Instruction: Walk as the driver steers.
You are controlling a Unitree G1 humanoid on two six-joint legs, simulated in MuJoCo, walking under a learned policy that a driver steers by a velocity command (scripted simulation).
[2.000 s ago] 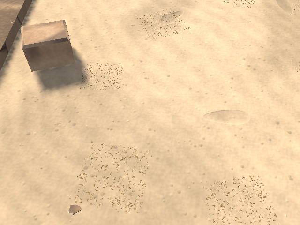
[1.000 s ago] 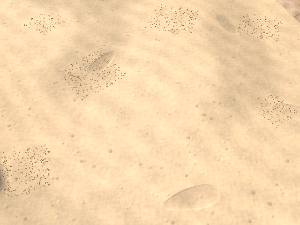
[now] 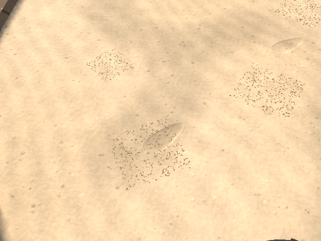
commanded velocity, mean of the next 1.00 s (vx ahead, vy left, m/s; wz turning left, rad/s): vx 0.35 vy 0.00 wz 0.00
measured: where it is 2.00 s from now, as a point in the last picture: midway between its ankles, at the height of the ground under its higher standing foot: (179, 215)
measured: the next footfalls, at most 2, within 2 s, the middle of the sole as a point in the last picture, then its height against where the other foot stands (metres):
left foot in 0.06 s outside the picture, level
right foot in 0.60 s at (200, 236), level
